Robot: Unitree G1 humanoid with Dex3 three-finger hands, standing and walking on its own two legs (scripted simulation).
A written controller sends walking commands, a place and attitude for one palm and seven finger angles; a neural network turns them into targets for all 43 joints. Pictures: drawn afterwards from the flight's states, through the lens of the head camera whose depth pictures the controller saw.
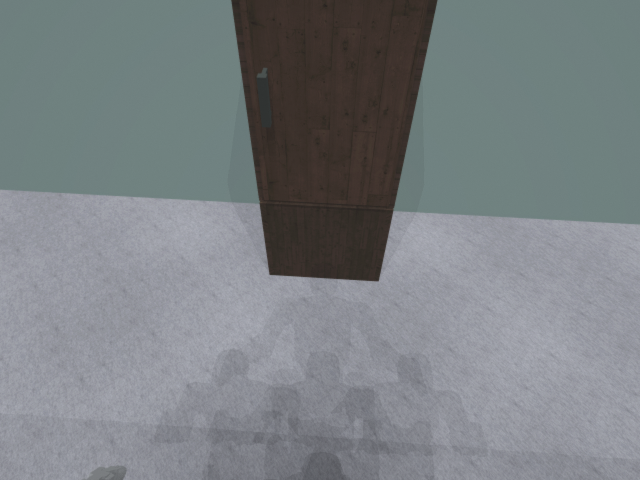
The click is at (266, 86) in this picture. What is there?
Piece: cupboard door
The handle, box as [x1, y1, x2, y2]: [256, 68, 271, 127]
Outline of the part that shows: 263,68 262,72 258,73 256,77 262,126 270,127 271,113 269,107 267,85 267,68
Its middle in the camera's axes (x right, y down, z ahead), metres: -0.14 -0.34 +0.94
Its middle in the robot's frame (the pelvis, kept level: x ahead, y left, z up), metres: +0.93 +0.18 +0.01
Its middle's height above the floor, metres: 0.78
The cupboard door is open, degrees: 0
